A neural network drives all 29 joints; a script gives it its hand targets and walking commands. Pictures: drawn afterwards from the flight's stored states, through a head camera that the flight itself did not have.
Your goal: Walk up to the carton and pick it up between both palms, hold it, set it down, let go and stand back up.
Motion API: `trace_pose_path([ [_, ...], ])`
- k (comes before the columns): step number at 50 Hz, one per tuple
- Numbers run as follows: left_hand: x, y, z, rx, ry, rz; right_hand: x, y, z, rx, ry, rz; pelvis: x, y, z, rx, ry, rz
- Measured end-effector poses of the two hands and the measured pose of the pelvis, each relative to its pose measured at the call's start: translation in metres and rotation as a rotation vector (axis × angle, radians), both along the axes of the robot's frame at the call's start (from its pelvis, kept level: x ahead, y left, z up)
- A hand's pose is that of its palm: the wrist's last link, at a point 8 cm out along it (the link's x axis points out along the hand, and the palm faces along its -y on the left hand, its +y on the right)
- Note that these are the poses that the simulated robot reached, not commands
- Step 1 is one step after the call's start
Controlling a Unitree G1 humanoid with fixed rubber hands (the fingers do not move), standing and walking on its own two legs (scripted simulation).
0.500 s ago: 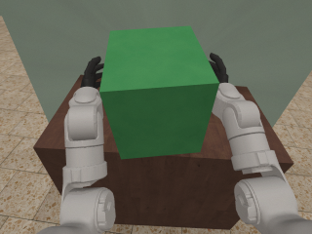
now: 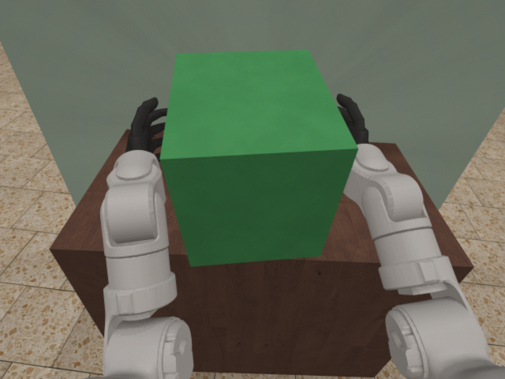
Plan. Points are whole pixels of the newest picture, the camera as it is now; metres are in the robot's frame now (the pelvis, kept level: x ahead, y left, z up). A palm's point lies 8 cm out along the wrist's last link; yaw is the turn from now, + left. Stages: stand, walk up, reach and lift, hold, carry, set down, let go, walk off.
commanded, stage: hold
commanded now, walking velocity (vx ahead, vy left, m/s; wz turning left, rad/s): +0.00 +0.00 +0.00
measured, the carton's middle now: (250, 157) +0.37 +0.02 +0.21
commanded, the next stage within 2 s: none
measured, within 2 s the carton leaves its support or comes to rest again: neither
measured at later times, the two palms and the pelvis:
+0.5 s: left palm (143, 154) +0.34 +0.16 +0.24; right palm (351, 145) +0.36 -0.13 +0.24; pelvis -0.01 +0.00 +0.00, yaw +0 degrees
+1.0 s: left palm (139, 160) +0.34 +0.17 +0.23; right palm (346, 151) +0.36 -0.12 +0.23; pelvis +0.00 +0.00 +0.00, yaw +0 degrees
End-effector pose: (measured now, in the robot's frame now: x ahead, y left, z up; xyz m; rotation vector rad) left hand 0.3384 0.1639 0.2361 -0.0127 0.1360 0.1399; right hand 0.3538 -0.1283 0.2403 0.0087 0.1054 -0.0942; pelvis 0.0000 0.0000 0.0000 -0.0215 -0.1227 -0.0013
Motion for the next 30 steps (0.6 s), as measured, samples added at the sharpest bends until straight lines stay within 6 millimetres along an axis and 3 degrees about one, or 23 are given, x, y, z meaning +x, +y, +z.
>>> trace_pose_path([
  [18, -0.001, 0.003, -0.003, 0.005, 0.022, 0.001, 0.0, 0.004, 0.003, 0.012, 0.019, -0.002, -0.014, -0.002, -0.001, -0.004, 0.017, 0.011],
  [30, 0.008, 0.001, 0.0, -0.001, 0.016, -0.005, 0.006, 0.001, 0.004, 0.012, 0.013, -0.01, -0.008, 0.0, 0.0, -0.003, 0.033, 0.005],
])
